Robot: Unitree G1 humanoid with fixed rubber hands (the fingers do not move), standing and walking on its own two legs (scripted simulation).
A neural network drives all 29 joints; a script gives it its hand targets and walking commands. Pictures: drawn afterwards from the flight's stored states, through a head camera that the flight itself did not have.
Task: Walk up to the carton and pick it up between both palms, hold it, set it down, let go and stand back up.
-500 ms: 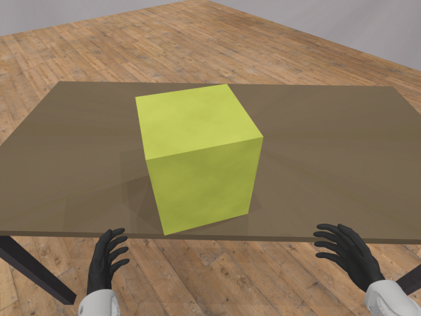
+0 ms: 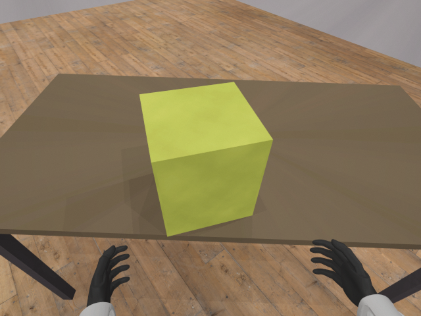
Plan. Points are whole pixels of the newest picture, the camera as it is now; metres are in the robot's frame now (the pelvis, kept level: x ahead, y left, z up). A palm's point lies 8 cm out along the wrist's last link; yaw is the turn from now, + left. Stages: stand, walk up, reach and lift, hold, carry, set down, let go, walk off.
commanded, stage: set down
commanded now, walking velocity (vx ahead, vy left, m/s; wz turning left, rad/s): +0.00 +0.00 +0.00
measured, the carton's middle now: (200, 159) +0.45 +0.04 +0.05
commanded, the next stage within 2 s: let go in 0.88 s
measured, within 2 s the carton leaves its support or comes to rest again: neither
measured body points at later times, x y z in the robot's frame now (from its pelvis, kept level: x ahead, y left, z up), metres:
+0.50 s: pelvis +0.01 +0.01 +0.00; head +0.02 +0.02 +0.45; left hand +0.19 +0.22 -0.04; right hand +0.20 -0.22 -0.04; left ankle +0.01 +0.15 -0.75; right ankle +0.01 -0.09 -0.75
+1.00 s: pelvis +0.02 +0.02 +0.00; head +0.03 +0.03 +0.45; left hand +0.18 +0.24 -0.08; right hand +0.19 -0.20 -0.07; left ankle +0.01 +0.15 -0.75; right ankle +0.01 -0.09 -0.75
